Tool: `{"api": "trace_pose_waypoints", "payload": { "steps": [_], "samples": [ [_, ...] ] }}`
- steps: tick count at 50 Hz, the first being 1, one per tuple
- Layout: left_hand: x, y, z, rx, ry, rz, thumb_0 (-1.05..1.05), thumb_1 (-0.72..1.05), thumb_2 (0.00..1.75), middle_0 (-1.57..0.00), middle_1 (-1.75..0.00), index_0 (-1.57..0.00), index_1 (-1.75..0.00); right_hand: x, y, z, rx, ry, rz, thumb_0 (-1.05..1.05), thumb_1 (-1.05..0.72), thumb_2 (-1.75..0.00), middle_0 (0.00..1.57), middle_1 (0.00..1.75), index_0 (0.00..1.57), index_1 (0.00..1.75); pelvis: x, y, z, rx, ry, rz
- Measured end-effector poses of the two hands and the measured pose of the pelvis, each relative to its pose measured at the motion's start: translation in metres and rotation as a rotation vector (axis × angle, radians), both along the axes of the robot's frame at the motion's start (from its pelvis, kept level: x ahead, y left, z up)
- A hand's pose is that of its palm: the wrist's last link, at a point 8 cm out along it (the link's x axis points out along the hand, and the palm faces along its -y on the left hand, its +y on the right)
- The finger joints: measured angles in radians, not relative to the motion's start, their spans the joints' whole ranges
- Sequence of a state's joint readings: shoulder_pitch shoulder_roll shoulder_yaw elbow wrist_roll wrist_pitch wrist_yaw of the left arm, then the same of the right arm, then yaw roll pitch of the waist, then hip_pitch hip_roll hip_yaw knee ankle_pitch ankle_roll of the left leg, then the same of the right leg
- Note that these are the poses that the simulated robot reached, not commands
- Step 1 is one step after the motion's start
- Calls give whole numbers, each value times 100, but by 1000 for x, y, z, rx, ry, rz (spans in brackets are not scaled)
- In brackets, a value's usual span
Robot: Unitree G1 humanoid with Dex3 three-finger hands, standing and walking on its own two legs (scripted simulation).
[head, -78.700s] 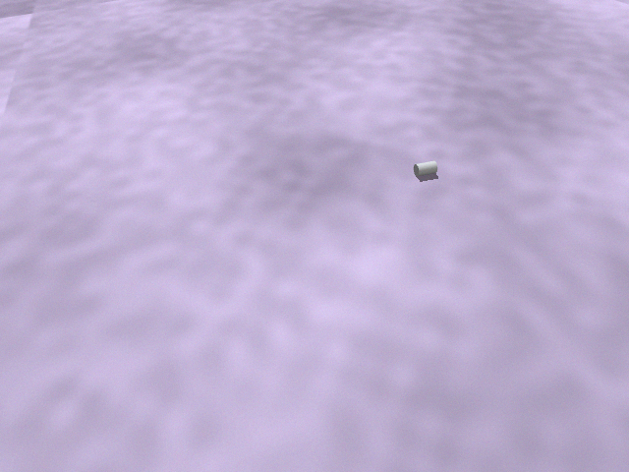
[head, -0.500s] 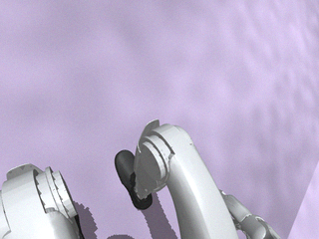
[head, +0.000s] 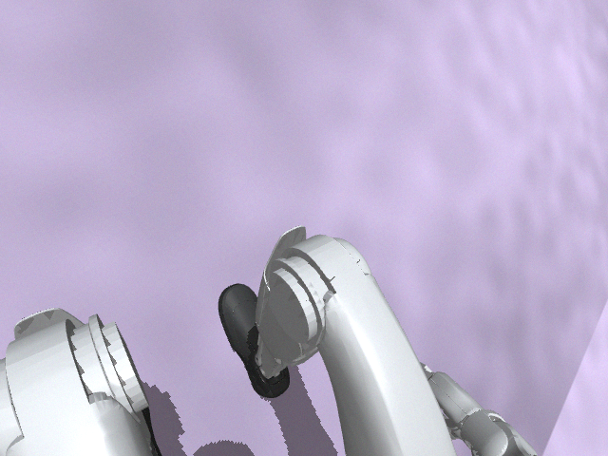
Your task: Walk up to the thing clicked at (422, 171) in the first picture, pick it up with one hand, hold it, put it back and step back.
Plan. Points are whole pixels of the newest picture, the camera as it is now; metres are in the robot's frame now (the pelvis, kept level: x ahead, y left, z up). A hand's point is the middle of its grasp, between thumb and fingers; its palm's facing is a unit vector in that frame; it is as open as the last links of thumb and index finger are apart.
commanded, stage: go down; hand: left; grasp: from above
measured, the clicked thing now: out of the picture +0.47 +0.47 -0.29
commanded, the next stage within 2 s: none
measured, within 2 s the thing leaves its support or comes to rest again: neither
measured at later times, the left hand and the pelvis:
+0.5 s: hand out of the picture +0.44 +0.48 -0.09, palm faces -0.39 -0.13 -0.91, open 13.7 cm; pelvis +0.00 +0.00 +0.02, yaw +3 degrees
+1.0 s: hand out of the picture +0.42 +0.48 +0.06, palm faces -0.40 -0.17 -0.90, open 13.5 cm; pelvis +0.00 +0.00 +0.10, yaw +7 degrees
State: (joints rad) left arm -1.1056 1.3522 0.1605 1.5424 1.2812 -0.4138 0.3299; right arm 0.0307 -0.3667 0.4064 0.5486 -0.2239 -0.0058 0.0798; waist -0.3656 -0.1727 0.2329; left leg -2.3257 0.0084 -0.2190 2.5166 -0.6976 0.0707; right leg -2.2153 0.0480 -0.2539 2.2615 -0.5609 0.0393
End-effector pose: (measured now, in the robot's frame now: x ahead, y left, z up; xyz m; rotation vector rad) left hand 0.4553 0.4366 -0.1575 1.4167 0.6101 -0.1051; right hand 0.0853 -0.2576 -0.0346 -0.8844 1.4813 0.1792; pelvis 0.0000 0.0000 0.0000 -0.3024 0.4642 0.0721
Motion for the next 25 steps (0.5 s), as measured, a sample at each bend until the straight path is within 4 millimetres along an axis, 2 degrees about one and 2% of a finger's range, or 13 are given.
{"api": "trace_pose_waypoints", "payload": {
  "steps": [6, 12, 19, 25],
  "samples": [
    [4, 5, 12, 20, -36, 14, 0, -48, 95, -6, -109, -8, -106, 2, 0, 2, 6, -19, -6, 0, -89, -90, 21, 30, 20, 30, 0, -1, 1, 2, 5, 1],
    [9, 21, 38, 58, -58, 44, 0, -48, 95, -6, -111, -8, -108, 7, 1, 2, 13, -53, -32, 0, -90, -90, 21, 30, 20, 30, 0, 1, 3, -5, 22, 3],
    [1, 38, 77, 85, -33, 53, 0, -47, 95, -5, -113, -8, -110, 13, 3, 0, 33, -65, -80, 0, -90, -90, 21, 30, 21, 30, 2, 4, 10, -4, 56, 18],
    [-12, 45, 122, 69, -27, 34, 0, -46, 94, -6, -114, -9, -110, 24, 4, 1, 45, -76, -113, 0, -90, -90, 21, 30, 21, 30, 1, 3, 24, 10, 87, 41]
  ]
}}
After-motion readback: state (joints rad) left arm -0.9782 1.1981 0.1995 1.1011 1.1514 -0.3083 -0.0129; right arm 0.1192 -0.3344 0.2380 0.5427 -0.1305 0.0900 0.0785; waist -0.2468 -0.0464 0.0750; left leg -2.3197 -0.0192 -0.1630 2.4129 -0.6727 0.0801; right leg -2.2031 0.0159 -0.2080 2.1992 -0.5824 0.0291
